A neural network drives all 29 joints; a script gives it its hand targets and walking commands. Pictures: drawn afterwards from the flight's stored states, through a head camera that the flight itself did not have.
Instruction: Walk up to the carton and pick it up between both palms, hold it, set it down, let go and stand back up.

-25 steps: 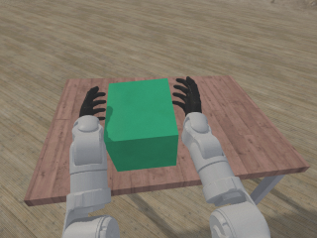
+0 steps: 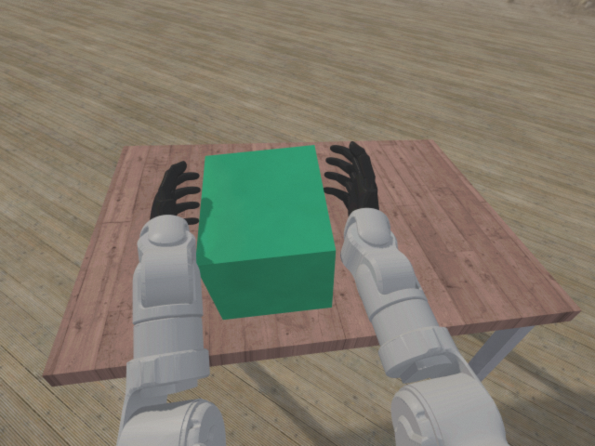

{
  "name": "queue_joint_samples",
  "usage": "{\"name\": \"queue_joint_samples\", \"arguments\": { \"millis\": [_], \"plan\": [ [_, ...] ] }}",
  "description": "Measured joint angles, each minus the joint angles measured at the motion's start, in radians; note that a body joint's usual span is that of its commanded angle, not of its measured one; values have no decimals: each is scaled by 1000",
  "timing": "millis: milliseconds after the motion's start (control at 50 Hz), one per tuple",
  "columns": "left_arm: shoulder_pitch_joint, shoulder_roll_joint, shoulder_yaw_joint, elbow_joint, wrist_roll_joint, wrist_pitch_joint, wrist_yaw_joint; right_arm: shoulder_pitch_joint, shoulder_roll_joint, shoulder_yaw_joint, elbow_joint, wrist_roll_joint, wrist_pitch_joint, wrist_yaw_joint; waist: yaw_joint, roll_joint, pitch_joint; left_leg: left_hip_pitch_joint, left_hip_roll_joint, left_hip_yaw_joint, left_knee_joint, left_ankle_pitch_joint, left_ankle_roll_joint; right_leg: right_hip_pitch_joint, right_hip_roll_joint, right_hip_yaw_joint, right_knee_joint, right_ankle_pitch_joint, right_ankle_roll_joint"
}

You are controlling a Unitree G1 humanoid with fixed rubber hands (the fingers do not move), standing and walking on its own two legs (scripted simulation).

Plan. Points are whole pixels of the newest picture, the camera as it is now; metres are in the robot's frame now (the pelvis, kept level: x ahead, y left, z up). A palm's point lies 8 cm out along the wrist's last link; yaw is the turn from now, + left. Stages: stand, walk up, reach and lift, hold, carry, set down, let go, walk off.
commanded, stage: hold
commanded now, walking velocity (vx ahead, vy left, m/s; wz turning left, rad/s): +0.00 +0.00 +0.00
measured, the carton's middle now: (268, 232) +0.40 +0.01 +0.11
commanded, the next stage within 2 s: none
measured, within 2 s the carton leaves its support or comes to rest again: neither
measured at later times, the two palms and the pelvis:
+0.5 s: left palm (167, 220) +0.36 +0.14 +0.17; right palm (360, 207) +0.37 -0.11 +0.18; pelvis +0.01 +0.00 +0.00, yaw +0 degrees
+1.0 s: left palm (169, 224) +0.36 +0.14 +0.16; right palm (362, 205) +0.36 -0.11 +0.18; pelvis +0.00 +0.00 +0.00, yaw +0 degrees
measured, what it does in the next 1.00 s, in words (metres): stands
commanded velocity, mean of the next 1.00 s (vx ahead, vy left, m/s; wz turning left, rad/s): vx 0.00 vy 0.00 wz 0.00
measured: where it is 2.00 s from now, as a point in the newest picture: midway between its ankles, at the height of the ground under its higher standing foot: outside the picture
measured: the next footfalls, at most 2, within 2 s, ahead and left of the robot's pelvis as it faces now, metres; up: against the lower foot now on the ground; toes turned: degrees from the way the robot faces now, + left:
none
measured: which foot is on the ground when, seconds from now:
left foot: down 0.00-1.00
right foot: down 0.00-1.00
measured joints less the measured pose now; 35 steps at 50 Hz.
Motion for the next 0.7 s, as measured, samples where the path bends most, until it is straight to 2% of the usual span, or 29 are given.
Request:
{"name": "queue_joint_samples", "arguments": {
  "millis": [160, 240, 340, 440, 560, 700],
  "plan": [
    [26, 5, -9, -35, -19, 17, -1, 21, 1, 26, -34, 17, 10, -11, -8, -11, 2, 8, 2, -1, 10, -12, -1, 13, 1, -2, 0, -6, 0],
    [23, 6, -18, -26, 3, 20, -12, 23, -5, 28, -33, 23, 18, -12, -5, -10, 9, 20, 1, 1, 12, -17, 1, 27, 0, -1, -4, -6, 2],
    [23, 1, -23, -40, -9, 25, 3, 33, -6, 28, -46, 26, 9, -11, 0, -3, 3, 12, -2, 6, 13, -18, 3, 16, -3, 2, 1, -8, 5],
    [12, 3, -18, -30, 9, 28, -13, 27, -5, 23, -41, 19, 16, -12, -9, 0, 17, 20, -6, 0, 10, -15, 6, 30, -6, -5, -7, -6, 7],
    [37, -4, -33, -61, -9, 26, 5, 50, -15, 45, -72, 36, 11, -15, -1, 5, 6, 15, -2, 7, 12, -18, 5, 21, -3, 1, -6, -4, 6],
    [27, -3, -13, -40, 5, 30, -10, 30, -2, 25, -40, 22, 18, -8, -9, 1, 9, 23, -3, 5, 5, -13, 3, 25, -5, -3, -1, -7, 4]
  ]
}}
